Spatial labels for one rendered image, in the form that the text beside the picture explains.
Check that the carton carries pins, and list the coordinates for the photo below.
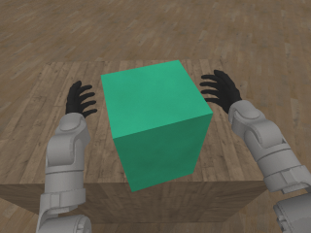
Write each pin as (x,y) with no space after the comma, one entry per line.
(158,121)

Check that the robot right hand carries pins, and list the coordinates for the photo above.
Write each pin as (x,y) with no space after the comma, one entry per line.
(225,90)

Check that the left robot forearm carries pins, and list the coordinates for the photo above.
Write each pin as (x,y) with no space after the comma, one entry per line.
(65,163)

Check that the right robot forearm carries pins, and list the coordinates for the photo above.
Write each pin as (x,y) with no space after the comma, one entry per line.
(268,147)

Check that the pedestal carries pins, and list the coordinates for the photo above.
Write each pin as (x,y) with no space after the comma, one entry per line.
(225,178)

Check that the robot left hand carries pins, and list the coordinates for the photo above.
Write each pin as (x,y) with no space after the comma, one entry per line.
(74,100)

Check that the robot right upper arm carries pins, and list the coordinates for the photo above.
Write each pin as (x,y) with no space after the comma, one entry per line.
(294,214)

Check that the robot left upper arm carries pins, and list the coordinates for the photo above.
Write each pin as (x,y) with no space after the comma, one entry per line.
(66,224)

